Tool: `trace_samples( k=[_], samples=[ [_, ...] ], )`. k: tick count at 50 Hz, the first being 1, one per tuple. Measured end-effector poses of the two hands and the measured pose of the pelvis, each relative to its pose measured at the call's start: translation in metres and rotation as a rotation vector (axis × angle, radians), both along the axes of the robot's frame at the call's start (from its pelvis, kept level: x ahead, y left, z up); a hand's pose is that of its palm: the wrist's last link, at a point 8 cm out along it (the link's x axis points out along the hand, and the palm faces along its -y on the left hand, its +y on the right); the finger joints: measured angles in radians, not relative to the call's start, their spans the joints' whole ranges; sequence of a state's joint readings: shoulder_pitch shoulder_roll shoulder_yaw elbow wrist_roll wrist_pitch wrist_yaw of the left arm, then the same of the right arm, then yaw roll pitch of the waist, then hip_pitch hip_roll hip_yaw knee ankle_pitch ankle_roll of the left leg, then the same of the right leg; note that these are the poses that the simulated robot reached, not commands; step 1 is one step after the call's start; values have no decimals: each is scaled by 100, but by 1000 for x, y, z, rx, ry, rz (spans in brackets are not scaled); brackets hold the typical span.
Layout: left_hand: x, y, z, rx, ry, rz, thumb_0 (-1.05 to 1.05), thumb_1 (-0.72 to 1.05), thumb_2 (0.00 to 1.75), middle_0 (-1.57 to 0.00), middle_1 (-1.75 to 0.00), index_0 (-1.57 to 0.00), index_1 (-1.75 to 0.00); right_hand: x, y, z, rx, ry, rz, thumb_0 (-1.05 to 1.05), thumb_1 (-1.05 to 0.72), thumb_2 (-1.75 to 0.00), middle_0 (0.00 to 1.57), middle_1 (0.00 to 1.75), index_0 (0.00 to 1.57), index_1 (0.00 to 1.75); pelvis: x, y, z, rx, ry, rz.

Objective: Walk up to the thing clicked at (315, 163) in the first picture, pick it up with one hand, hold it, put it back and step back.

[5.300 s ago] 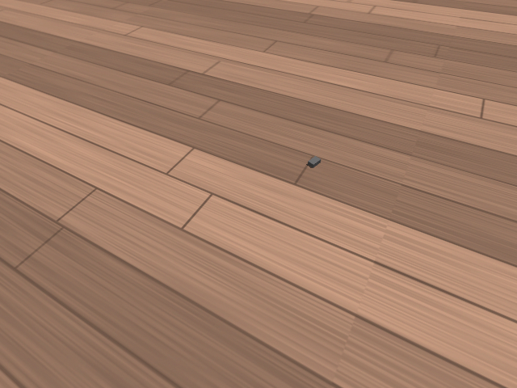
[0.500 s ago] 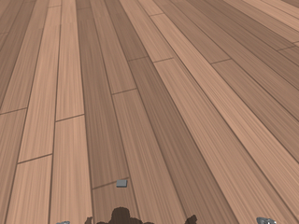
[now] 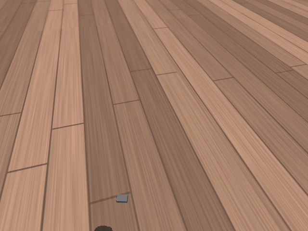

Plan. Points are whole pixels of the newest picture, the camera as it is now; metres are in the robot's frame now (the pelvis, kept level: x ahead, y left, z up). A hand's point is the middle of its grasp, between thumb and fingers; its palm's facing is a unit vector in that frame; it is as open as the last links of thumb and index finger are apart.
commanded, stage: walk up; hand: left
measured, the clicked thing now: (122, 198) +0.47 +0.21 -0.77
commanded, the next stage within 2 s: stand in 1.22 s
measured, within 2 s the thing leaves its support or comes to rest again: neither
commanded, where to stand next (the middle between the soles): +0.08 +0.00 m, yaw -3 degrees
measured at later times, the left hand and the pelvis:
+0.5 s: hand out of the picture +0.12 +0.27 -0.16, palm faces -0.02 -0.95 -0.31, open 7.3 cm; pelvis +0.01 +0.02 +0.00, yaw -1 degrees
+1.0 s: hand out of the picture +0.10 +0.26 -0.16, palm faces -0.03 -0.95 -0.31, open 7.3 cm; pelvis +0.02 +0.01 +0.00, yaw -1 degrees
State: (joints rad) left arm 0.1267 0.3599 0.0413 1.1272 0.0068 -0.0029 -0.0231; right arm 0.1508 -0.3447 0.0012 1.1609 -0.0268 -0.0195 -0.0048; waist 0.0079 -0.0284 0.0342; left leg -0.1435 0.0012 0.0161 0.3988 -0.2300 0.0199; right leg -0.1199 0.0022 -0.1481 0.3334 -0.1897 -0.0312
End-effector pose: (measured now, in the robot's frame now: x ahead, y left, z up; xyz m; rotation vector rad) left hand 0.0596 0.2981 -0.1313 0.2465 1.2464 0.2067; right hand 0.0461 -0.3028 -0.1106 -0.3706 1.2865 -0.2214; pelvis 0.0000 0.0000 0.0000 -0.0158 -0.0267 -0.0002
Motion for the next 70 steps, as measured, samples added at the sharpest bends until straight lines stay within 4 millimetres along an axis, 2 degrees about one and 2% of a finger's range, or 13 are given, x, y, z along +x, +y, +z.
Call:
trace_samples(
  k=[8, 14, 19, 26, 43, 70],
  samples=[
    [30, 11, 3, -2, -28, -26, 0, 91, 90, -20, -30, -21, -30, 25, 18, 2, 9, -57, -3, 1, -90, -90, 20, 30, 21, 30, 8, 14, 2, 3, 8, -9],
    [50, 17, 9, 12, -56, -48, 0, 91, 90, -20, -30, -21, -30, 41, 24, 4, 11, -101, -4, 1, -90, -90, 20, 30, 21, 30, 11, 20, 2, 5, 8, -14],
    [58, 20, 11, 18, -68, -62, 0, 91, 90, -20, -30, -21, -30, 47, 26, 5, 12, -115, -2, 1, -90, -90, 20, 30, 21, 30, 12, 23, 2, 5, 7, -19],
    [57, 20, 10, 15, -58, -67, 0, 91, 90, -20, -30, -21, -30, 45, 26, 6, 10, -109, -4, 1, -90, -90, 20, 30, 21, 30, 13, 24, 3, 7, 4, -22],
    [36, 11, 6, 8, -2, -57, 0, 91, 90, -20, -30, -21, -30, 28, 21, 1, 22, -58, -14, 1, -90, -90, 20, 30, 21, 30, 13, 18, 3, 10, 4, -21],
    [45, 0, 11, 25, -29, -64, 0, 91, 90, -20, -30, -21, -30, 52, 16, 0, 40, -92, -7, 1, -90, -90, 20, 30, 21, 30, 21, 10, 4, 9, -2, -22]
  ],
)
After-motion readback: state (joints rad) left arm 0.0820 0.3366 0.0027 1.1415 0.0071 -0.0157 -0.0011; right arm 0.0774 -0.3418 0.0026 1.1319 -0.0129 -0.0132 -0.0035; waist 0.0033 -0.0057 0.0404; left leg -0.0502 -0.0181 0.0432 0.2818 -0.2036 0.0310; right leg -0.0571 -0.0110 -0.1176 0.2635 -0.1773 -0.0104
